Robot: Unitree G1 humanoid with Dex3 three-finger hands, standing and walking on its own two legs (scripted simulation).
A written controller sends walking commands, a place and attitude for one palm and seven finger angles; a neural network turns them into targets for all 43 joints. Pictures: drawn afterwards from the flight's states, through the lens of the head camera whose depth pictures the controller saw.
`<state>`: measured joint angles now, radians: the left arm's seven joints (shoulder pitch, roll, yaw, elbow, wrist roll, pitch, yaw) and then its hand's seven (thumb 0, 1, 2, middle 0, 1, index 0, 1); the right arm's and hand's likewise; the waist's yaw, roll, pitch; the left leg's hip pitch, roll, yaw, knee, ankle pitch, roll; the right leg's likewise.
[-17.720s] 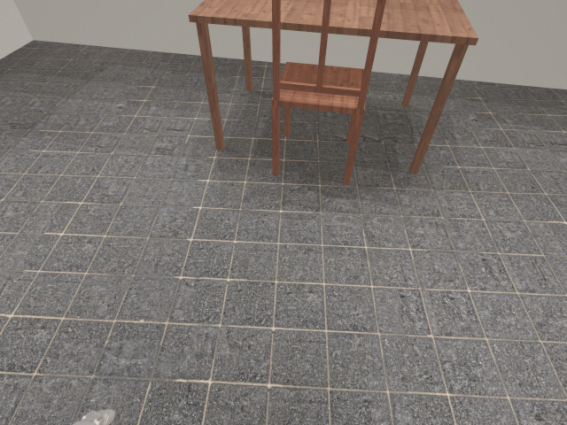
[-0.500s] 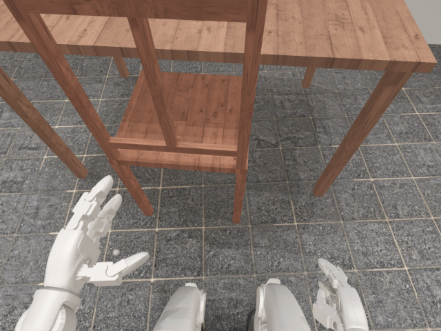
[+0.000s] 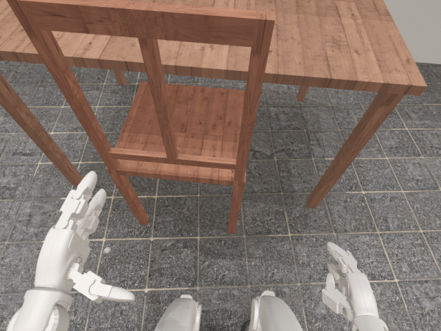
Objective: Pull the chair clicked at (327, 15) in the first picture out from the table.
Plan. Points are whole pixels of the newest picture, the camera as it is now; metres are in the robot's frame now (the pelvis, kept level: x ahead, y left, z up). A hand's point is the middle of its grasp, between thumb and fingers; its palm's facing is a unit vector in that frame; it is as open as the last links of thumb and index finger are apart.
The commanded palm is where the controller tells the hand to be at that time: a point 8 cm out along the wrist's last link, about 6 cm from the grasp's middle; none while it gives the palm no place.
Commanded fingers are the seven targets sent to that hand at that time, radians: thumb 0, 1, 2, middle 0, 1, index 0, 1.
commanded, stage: raise the hand toward the chair's back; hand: left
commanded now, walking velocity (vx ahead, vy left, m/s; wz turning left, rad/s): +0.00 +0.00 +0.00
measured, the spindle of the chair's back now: (162, 110) +0.54 +0.17 +0.04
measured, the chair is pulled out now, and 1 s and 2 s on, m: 0.00 0.00 0.00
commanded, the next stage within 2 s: aim the fingers beside a spindle in 0.78 s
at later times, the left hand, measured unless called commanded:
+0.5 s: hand (108, 231) +0.26 +0.20 +0.06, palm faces -0.03 -1.00 -0.06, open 16.9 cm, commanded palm +0.23 +0.25 +0.07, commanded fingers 0.00 -0.50 0.30 -0.06 -0.08 -0.06 -0.08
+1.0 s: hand (110, 237) +0.25 +0.19 +0.06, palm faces -0.01 -1.00 -0.07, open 16.9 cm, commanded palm +0.24 +0.25 +0.07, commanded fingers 0.00 -0.50 0.30 -0.06 -0.08 -0.06 -0.08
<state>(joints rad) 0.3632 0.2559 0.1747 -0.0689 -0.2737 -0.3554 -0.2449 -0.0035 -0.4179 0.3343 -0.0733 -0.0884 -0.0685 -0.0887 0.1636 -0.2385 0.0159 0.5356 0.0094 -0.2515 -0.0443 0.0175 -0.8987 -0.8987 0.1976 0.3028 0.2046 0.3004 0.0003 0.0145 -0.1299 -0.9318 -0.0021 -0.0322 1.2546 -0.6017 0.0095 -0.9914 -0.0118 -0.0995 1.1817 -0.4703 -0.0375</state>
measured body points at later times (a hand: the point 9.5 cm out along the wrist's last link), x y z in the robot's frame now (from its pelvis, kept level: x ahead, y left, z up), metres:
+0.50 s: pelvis +0.01 +0.00 +0.01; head +0.09 +0.00 +0.45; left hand +0.25 +0.25 +0.07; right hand +0.19 -0.25 -0.07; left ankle +0.01 +0.11 -0.63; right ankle +0.06 -0.10 -0.63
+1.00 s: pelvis -0.01 -0.01 +0.00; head +0.07 -0.01 +0.45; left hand +0.24 +0.24 +0.07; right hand +0.19 -0.25 -0.07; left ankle +0.01 +0.11 -0.63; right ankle +0.06 -0.10 -0.63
